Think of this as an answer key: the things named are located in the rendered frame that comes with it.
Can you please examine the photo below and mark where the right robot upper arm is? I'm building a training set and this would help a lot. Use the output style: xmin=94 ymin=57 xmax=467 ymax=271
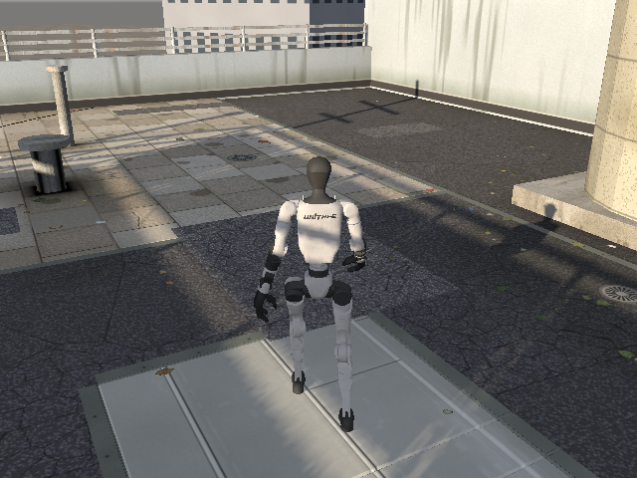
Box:
xmin=339 ymin=199 xmax=365 ymax=252

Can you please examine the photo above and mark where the right robot foot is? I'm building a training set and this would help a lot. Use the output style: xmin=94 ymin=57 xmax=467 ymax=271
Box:
xmin=338 ymin=408 xmax=354 ymax=432

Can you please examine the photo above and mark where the robot left shin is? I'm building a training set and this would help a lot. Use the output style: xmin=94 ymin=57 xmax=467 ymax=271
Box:
xmin=290 ymin=321 xmax=304 ymax=381

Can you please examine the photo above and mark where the right robot hand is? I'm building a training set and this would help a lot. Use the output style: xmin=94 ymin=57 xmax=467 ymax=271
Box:
xmin=342 ymin=254 xmax=365 ymax=272

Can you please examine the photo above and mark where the left robot forearm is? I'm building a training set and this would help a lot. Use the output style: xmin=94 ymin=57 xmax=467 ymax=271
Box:
xmin=258 ymin=241 xmax=282 ymax=294

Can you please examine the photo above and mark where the left robot upper arm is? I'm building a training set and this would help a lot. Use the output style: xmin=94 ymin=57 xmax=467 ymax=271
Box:
xmin=272 ymin=200 xmax=299 ymax=257

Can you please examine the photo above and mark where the right robot forearm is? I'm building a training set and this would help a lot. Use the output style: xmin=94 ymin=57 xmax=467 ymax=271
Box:
xmin=353 ymin=237 xmax=366 ymax=263

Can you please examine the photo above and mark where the left robot hand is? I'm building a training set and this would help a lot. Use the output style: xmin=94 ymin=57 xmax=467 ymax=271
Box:
xmin=254 ymin=290 xmax=277 ymax=322

